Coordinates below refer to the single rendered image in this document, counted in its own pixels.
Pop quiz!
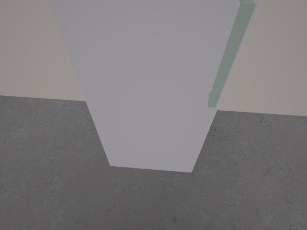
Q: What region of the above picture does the handle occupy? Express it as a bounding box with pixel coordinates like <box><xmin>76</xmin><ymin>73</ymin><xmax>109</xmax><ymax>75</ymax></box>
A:
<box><xmin>208</xmin><ymin>0</ymin><xmax>256</xmax><ymax>108</ymax></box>

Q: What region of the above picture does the fridge door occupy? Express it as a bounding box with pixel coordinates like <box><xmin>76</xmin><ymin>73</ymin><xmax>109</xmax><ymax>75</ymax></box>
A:
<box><xmin>48</xmin><ymin>0</ymin><xmax>261</xmax><ymax>173</ymax></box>

